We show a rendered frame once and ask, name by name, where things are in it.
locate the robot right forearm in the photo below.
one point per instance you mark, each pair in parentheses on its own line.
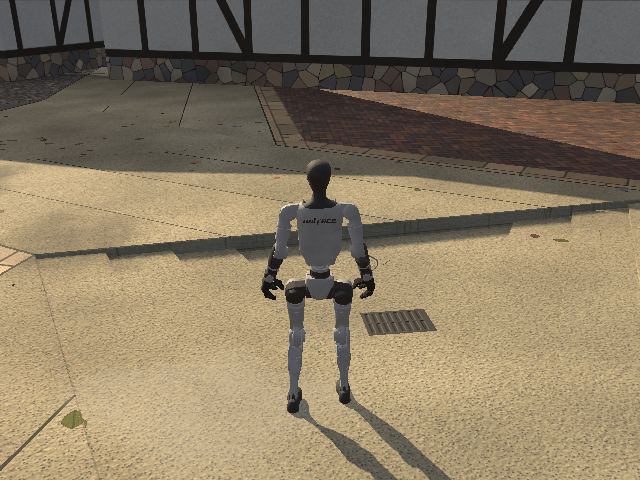
(364,266)

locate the robot left forearm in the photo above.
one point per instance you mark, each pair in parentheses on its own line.
(272,267)

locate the right robot upper arm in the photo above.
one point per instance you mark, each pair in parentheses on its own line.
(351,212)

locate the robot left thigh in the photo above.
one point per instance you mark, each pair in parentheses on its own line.
(295,293)

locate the left robot foot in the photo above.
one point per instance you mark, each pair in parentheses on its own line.
(293,404)

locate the robot right hand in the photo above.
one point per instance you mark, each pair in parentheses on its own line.
(362,284)

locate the left robot upper arm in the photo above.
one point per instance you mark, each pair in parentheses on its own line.
(287,214)

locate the robot left hand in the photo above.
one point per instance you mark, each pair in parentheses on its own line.
(266,286)

